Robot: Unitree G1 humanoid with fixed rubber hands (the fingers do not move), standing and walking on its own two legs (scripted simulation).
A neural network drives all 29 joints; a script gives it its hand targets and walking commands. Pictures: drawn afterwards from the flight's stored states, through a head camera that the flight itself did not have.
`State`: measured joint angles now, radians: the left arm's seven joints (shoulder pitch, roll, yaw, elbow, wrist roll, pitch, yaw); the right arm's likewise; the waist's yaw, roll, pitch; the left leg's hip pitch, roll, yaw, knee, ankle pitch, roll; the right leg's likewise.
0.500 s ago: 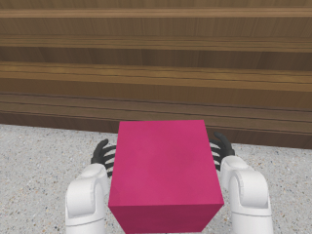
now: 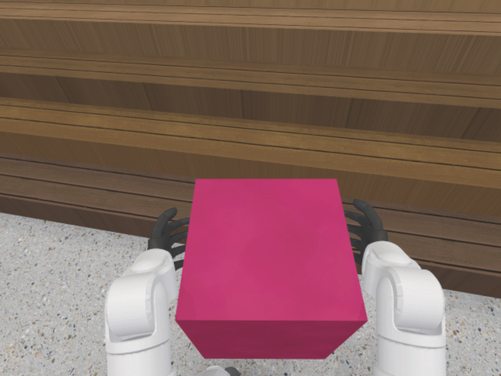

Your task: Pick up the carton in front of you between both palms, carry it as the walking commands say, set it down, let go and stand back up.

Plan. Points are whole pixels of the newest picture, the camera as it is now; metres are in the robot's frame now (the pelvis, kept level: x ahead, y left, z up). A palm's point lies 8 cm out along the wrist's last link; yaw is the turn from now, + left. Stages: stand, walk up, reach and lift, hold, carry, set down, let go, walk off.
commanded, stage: carry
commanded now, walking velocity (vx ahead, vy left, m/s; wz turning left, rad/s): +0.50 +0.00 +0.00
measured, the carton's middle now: (265, 275) +0.27 +0.01 +0.01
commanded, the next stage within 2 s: none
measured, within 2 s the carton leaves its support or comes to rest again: neither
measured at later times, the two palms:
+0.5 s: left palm (202, 69) +0.69 +0.14 +0.15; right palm (343, 64) +0.68 -0.16 +0.16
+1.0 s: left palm (207, 14) +1.04 +0.17 +0.14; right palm (308, 9) +1.06 -0.13 +0.14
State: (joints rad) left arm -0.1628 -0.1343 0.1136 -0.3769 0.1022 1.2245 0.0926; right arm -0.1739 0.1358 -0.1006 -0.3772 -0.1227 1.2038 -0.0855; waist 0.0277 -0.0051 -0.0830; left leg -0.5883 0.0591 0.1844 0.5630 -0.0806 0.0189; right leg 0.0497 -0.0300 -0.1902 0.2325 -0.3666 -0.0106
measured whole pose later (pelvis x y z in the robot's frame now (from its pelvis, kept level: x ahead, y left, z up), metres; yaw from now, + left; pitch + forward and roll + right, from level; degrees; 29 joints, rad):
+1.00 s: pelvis +0.67 +0.01 -0.01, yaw -3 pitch +6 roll +2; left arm -0.77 -0.04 0.27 -0.14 0.04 1.28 0.15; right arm -0.78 0.06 -0.30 -0.19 -0.12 1.29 -0.12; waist 0.10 -0.01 0.08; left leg -1.24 0.05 0.10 1.68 -0.63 0.13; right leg 0.04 -0.05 -0.07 0.31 -0.34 -0.03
